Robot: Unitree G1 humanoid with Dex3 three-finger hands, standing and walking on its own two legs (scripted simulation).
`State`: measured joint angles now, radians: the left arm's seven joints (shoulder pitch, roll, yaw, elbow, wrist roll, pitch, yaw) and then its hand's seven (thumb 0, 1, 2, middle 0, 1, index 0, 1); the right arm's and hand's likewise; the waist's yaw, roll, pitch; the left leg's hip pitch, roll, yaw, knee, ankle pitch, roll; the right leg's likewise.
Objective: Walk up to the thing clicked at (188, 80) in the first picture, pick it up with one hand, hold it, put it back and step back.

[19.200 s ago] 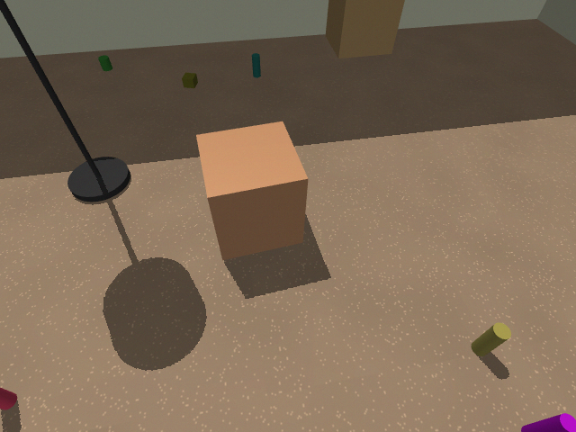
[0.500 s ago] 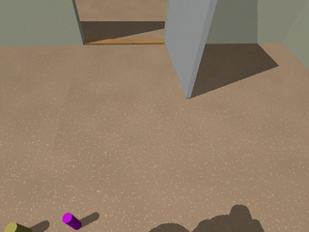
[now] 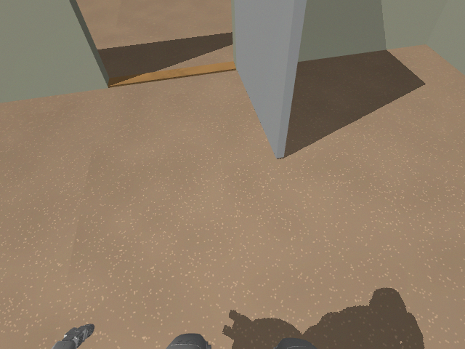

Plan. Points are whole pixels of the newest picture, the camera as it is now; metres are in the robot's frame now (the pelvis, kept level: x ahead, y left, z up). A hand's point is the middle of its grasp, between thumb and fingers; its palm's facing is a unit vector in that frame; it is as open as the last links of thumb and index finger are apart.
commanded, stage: walk up
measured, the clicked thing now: out of the picture -1.29 +2.44 -0.73
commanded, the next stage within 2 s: stand in 1.44 s
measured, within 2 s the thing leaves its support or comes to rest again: neither
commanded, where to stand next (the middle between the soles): +0.30 +0.00 m, yaw -1 degrees
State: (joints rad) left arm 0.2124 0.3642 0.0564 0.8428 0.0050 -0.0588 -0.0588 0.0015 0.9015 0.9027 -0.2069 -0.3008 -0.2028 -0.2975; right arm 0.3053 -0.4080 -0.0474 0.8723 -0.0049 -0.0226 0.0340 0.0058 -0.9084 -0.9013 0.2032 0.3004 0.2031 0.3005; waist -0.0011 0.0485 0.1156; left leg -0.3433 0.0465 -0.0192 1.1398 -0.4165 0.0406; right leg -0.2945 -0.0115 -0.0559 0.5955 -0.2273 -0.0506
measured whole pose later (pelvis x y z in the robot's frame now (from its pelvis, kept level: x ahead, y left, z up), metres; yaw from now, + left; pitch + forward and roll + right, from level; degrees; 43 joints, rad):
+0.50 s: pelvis +0.18 +0.02 +0.01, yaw -1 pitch -3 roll +0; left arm 0.29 0.43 0.06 0.86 0.01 -0.03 -0.06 0.01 0.90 0.90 -0.20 -0.30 -0.20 -0.30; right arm 0.36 -0.40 -0.04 0.80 -0.02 -0.08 0.03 0.00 -0.90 -0.90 0.21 0.30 0.21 0.30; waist -0.02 -0.06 0.10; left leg -0.20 0.06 0.09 0.54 -0.29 0.00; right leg -0.47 -0.06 0.00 0.87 -0.34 -0.02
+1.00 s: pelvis +0.25 +0.00 -0.01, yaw +0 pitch -2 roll +0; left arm 0.12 0.39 0.02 0.97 0.00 -0.01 0.00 0.00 0.90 0.90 -0.21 -0.30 -0.20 -0.30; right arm 0.18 -0.39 -0.02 0.97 -0.01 0.01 0.02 0.00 -0.91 -0.90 0.20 0.30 0.20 0.30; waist 0.00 0.00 0.10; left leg -0.31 0.04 0.01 0.71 -0.37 -0.02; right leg -0.39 -0.04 -0.03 0.69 -0.26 0.01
